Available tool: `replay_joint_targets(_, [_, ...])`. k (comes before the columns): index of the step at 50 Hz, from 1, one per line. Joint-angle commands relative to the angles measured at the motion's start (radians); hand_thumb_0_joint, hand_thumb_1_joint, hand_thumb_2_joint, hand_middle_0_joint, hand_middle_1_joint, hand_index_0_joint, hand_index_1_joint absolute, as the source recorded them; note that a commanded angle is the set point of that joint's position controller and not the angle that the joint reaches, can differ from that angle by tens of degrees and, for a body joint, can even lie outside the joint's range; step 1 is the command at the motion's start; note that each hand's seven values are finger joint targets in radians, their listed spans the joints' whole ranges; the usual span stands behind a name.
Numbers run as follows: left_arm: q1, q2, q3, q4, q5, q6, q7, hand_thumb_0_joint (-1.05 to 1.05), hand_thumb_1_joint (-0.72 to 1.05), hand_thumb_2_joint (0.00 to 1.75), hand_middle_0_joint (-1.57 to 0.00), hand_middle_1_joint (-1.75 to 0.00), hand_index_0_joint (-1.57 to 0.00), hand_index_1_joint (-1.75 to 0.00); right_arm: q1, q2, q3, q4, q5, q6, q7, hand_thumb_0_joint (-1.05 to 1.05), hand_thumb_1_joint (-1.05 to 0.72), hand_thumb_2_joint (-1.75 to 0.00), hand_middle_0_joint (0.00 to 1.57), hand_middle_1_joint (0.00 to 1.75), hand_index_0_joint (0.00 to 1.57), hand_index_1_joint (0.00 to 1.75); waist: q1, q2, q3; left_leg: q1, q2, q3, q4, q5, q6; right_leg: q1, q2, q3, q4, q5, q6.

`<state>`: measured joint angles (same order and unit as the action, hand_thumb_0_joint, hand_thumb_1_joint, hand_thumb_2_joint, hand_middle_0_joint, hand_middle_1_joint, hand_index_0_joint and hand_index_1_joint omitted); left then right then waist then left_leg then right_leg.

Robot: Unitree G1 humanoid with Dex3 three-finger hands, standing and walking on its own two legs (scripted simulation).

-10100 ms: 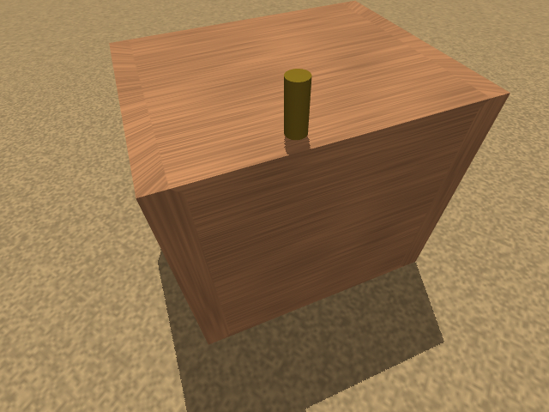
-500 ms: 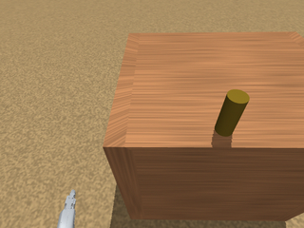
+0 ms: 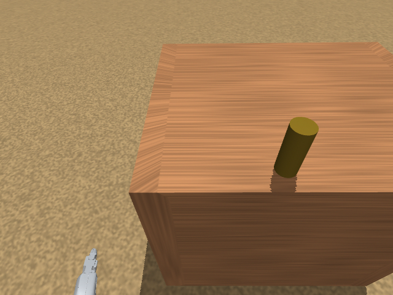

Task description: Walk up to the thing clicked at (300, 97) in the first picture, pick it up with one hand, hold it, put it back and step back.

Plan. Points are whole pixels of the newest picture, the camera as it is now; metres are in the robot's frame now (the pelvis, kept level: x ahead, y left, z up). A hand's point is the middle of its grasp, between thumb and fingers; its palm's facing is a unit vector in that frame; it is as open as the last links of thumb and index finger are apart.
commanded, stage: go down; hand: right
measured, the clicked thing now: (293, 149) +0.40 -0.18 +0.10
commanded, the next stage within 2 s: approach in 0.50 s
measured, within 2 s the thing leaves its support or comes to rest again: neither
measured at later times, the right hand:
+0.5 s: hand out of the picture +0.32 -0.37 +0.21, palm faces +0.14 +0.99 -0.01, open 17.2 cm
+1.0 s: hand (370, 151) +0.36 -0.30 +0.14, palm faces +0.02 +1.00 +0.03, open 17.3 cm
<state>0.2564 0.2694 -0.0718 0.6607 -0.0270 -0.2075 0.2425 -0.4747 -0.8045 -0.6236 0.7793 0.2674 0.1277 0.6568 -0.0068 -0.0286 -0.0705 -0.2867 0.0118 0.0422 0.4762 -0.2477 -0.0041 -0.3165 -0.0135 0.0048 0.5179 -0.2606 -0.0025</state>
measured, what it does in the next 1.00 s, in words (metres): stands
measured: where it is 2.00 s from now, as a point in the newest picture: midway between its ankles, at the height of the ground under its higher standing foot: outside the picture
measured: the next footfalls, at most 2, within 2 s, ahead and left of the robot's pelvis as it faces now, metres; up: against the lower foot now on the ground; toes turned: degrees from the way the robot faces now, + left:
none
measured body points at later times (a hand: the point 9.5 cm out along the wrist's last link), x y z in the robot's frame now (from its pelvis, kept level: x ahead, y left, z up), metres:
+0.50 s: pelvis +0.00 +0.00 +0.00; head +0.00 +0.01 +0.45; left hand +0.15 +0.26 -0.08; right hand +0.30 -0.42 +0.21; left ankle +0.00 +0.12 -0.74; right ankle +0.00 -0.12 -0.74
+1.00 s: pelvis -0.01 +0.00 +0.00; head +0.01 +0.01 +0.45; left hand +0.14 +0.26 -0.09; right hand +0.35 -0.35 +0.14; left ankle +0.00 +0.12 -0.74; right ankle +0.00 -0.12 -0.74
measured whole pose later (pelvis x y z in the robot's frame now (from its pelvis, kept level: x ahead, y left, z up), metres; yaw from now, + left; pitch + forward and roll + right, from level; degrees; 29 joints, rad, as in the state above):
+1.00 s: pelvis -0.01 +0.00 +0.00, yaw +0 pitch +5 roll +0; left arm 0.25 0.26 -0.06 0.66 -0.01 -0.22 0.21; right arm -0.51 -0.62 -0.47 0.82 0.26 0.02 0.57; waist 0.02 -0.01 -0.06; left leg -0.36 0.02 0.04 0.54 -0.27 0.00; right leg -0.37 -0.01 0.00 0.55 -0.27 0.00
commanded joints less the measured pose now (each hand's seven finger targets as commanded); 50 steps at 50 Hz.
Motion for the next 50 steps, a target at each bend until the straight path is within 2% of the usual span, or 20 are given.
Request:
replay_joint_targets(1, [-0.082, 0.157, 0.062, -0.134, 0.007, -0.052, 0.024, 0.0, -0.55, 0.06, -0.05, -0.05, -0.04, -0.05, -0.327, -0.418, -0.091, -0.235, 0.043, -0.063, -0.002, 0.0, 0.49, -0.04, 0.07, 0.04, 0.06, 0.04, -0.009, -0.114, -0.229, 0.055, -0.022, 0.008, -0.044, 0.205, 0.032, 0.138, 0.012, 0.018, -0.065, 0.251, -0.016])
replay_joint_targets(5, [-0.11, 0.125, 0.038, -0.146, 0.005, -0.055, 0.028, 0.0, -0.55, 0.06, -0.05, -0.05, -0.05, -0.05, -0.381, -0.418, -0.083, -0.275, 0.039, -0.071, -0.01, 0.0, 0.48, -0.05, 0.07, 0.04, 0.06, 0.04, -0.003, -0.122, -0.256, 0.076, -0.016, -0.001, -0.048, 0.212, 0.029, 0.14, 0.02, 0.011, -0.06, 0.238, -0.021])
replay_joint_targets(9, [-0.094, 0.156, 0.068, -0.131, 0.004, -0.058, 0.035, 0.0, -0.54, 0.05, -0.04, -0.05, -0.04, -0.05, -0.368, -0.4, -0.062, -0.235, 0.037, -0.05, -0.005, 0.0, 0.47, -0.04, 0.07, 0.04, 0.06, 0.04, 0.013, -0.11, -0.205, 0.042, -0.023, 0.006, -0.049, 0.199, 0.029, 0.141, 0.014, 0.014, -0.067, 0.232, -0.018])
replay_joint_targets(13, [-0.064, 0.103, 0.02, -0.107, 0.004, -0.045, 0.024, 0.0, -0.55, 0.05, -0.05, -0.05, -0.04, -0.05, -0.324, -0.368, -0.046, -0.176, 0.035, -0.038, 0.008, 0.0, 0.47, -0.04, 0.07, 0.04, 0.06, 0.04, 0.007, -0.092, -0.173, 0.042, -0.015, -0.002, -0.059, 0.18, 0.024, 0.098, 0.022, 0.01, -0.071, 0.192, -0.024])
replay_joint_targets(18, [-0.076, 0.163, 0.071, -0.157, 0.006, -0.052, 0.028, 0.0, -0.54, 0.05, -0.05, -0.05, -0.05, -0.05, -0.338, -0.376, -0.054, -0.232, 0.037, -0.049, 0.008, 0.0, 0.47, -0.04, 0.07, 0.04, 0.06, 0.04, 0.017, -0.079, -0.209, 0.032, -0.02, 0.004, -0.048, 0.194, 0.027, 0.148, 0.016, 0.016, -0.068, 0.218, -0.021])
replay_joint_targets(22, [-0.108, 0.131, 0.043, -0.133, 0.005, -0.051, 0.026, 0.0, -0.55, 0.06, -0.04, -0.05, -0.04, -0.05, -0.357, -0.434, -0.098, -0.258, 0.041, -0.065, -0.008, 0.0, 0.49, -0.04, 0.07, 0.04, 0.06, 0.04, -0.018, -0.119, -0.218, 0.054, -0.015, 0.001, -0.044, 0.186, 0.03, 0.116, 0.018, 0.016, -0.067, 0.216, -0.018])
replay_joint_targets(24, [-0.088, 0.129, 0.05, -0.099, 0.007, -0.048, 0.026, 0.0, -0.55, 0.06, -0.04, -0.05, -0.04, -0.05, -0.311, -0.408, -0.083, -0.208, 0.034, -0.061, -0.007, 0.0, 0.47, -0.04, 0.07, 0.04, 0.06, 0.04, -0.01, -0.111, -0.194, 0.046, -0.017, 0.0, -0.047, 0.163, 0.03, 0.102, 0.019, 0.015, -0.072, 0.188, -0.019])
replay_joint_targets(26, [-0.128, 0.162, 0.067, -0.16, 0.006, -0.052, 0.035, 0.0, -0.54, 0.05, -0.04, -0.05, -0.05, -0.05, -0.369, -0.438, -0.101, -0.283, 0.04, -0.067, -0.01, 0.0, 0.47, -0.04, 0.07, 0.04, 0.07, 0.04, -0.007, -0.134, -0.276, 0.06, -0.019, 0.003, -0.04, 0.202, 0.033, 0.159, 0.014, 0.018, -0.06, 0.25, -0.014])
replay_joint_targets(31, [-0.113, 0.116, 0.027, -0.12, 0.004, -0.049, 0.034, 0.0, -0.55, 0.05, -0.05, -0.05, -0.05, -0.05, -0.358, -0.388, -0.069, -0.233, 0.043, -0.047, -0.001, 0.0, 0.47, -0.03, 0.07, 0.03, 0.06, 0.03, 0.0, -0.105, -0.229, 0.062, -0.017, 0.004, -0.04, 0.226, 0.027, 0.137, 0.019, 0.015, -0.054, 0.264, -0.021])
replay_joint_targets(32, [-0.146, 0.151, 0.06, -0.161, 0.007, -0.052, 0.039, 0.0, -0.56, 0.05, -0.05, -0.05, -0.04, -0.05, -0.403, -0.423, -0.077, -0.283, 0.032, -0.049, -0.006, 0.0, 0.46, -0.03, 0.07, 0.03, 0.06, 0.03, -0.002, -0.132, -0.272, 0.071, -0.012, -0.002, -0.038, 0.235, 0.029, 0.152, 0.022, 0.011, -0.053, 0.272, -0.019])
replay_joint_targets(34, [-0.112, 0.183, 0.088, -0.172, 0.004, -0.053, 0.042, 0.0, -0.55, 0.05, -0.05, -0.05, -0.05, -0.05, -0.393, -0.373, -0.038, -0.248, 0.034, -0.034, -0.006, 0.0, 0.44, -0.03, 0.07, 0.03, 0.06, 0.03, 0.021, -0.095, -0.226, 0.04, -0.024, 0.008, -0.043, 0.204, 0.03, 0.16, 0.011, 0.017, -0.064, 0.247, -0.017])
replay_joint_targets(37, [-0.042, 0.125, 0.051, -0.146, 0.001, -0.049, 0.028, 0.0, -0.55, 0.04, -0.05, -0.05, -0.05, -0.05, -0.338, -0.263, 0.025, -0.165, 0.039, -0.023, 0.0, 0.0, 0.44, -0.02, 0.08, 0.03, 0.07, 0.03, 0.037, -0.059, -0.144, 0.008, -0.022, 0.006, -0.054, 0.186, 0.022, 0.127, 0.011, 0.013, -0.069, 0.205, -0.022])
replay_joint_targets(42, [-0.032, 0.13, 0.061, -0.128, 0.01, -0.057, 0.012, 0.0, -0.54, 0.04, -0.05, -0.05, -0.05, -0.05, -0.348, -0.163, 0.097, -0.11, 0.041, -0.063, -0.016, 0.0, 0.48, -0.03, 0.07, 0.03, 0.06, 0.03, 0.057, -0.004, -0.139, -0.02, -0.016, -0.005, -0.044, 0.191, 0.011, 0.096, 0.015, 0.012, -0.059, 0.186, -0.032])
replay_joint_targets(43, [-0.039, 0.136, 0.072, -0.117, 0.012, -0.06, 0.008, 0.0, -0.54, 0.04, -0.05, -0.05, -0.05, -0.05, -0.37, -0.159, 0.102, -0.124, 0.035, -0.082, -0.028, 0.0, 0.48, -0.03, 0.07, 0.03, 0.06, 0.03, 0.056, -0.012, -0.141, -0.036, -0.014, -0.01, -0.037, 0.178, 0.011, 0.091, 0.017, 0.01, -0.058, 0.168, -0.032])
replay_joint_targets(44, [-0.072, 0.109, 0.044, -0.127, 0.016, -0.063, 0.0, 0.0, -0.53, 0.03, -0.05, -0.06, -0.06, -0.05, -0.382, -0.14, 0.108, -0.141, 0.033, -0.108, -0.041, 0.0, 0.48, -0.03, 0.07, 0.03, 0.06, 0.03, 0.048, -0.029, -0.15, -0.032, -0.008, -0.018, -0.031, 0.171, 0.01, 0.084, 0.023, 0.006, -0.047, 0.158, -0.032])
replay_joint_targets(45, [-0.061, 0.128, 0.066, -0.128, 0.017, -0.066, -0.001, 0.0, -0.52, 0.03, -0.05, -0.06, -0.06, -0.05, -0.403, -0.135, 0.104, -0.134, 0.038, -0.133, -0.054, 0.0, 0.49, -0.04, 0.06, 0.04, 0.06, 0.04, 0.064, -0.006, -0.168, -0.046, -0.011, -0.015, -0.024, 0.164, 0.009, 0.088, 0.018, 0.011, -0.038, 0.152, -0.034])
replay_joint_targets(47, [-0.077, 0.126, 0.074, -0.142, 0.022, -0.069, -0.013, 0.0, -0.51, 0.02, -0.05, -0.06, -0.06, -0.05, -0.425, -0.138, 0.099, -0.176, 0.029, -0.187, -0.085, 0.0, 0.48, -0.04, 0.06, 0.03, 0.06, 0.03, 0.05, -0.019, -0.219, -0.052, -0.014, -0.013, -0.001, 0.169, 0.013, 0.099, 0.015, 0.014, -0.022, 0.167, -0.028])
replay_joint_targets(48, [-0.084, 0.113, 0.066, -0.155, 0.025, -0.071, -0.018, 0.0, -0.51, 0.02, -0.05, -0.06, -0.07, -0.05, -0.517, -0.156, 0.098, -0.288, 0.027, -0.224, -0.101, 0.0, 0.48, -0.03, 0.06, 0.04, 0.06, 0.04, 0.042, -0.089, -0.318, -0.033, -0.011, -0.019, 0.013, 0.191, 0.014, 0.142, 0.016, 0.012, -0.006, 0.2, -0.023])
replay_joint_targets(49, [-0.101, 0.144, 0.09, -0.187, 0.025, -0.07, -0.017, 0.0, -0.51, 0.02, -0.05, -0.06, -0.06, -0.05, -0.456, -0.152, 0.078, -0.168, 0.026, -0.233, -0.126, 0.0, 0.46, -0.03, 0.07, 0.03, 0.06, 0.03, 0.054, -0.017, -0.28, -0.042, -0.016, -0.014, 0.016, 0.193, 0.012, 0.112, 0.013, 0.014, 0.005, 0.201, -0.025])
replay_joint_targets(50, [-0.084, 0.124, 0.083, -0.145, 0.024, -0.061, -0.024, 0.0, -0.51, 0.02, -0.05, -0.06, -0.06, -0.05, -0.427, -0.121, 0.09, -0.181, 0.024, -0.251, -0.141, 0.0, 0.46, -0.04, 0.06, 0.04, 0.06, 0.04, 0.04, -0.028, -0.275, -0.039, -0.014, -0.016, 0.028, 0.195, 0.01, 0.096, 0.016, 0.013, 0.009, 0.195, -0.025])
